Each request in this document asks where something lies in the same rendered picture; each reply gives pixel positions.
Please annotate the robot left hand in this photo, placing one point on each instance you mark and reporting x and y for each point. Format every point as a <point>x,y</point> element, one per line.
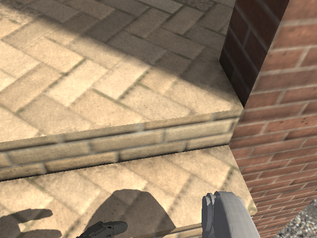
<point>105,230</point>

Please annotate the right robot thigh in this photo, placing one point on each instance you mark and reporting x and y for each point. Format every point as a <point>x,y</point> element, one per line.
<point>225,215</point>

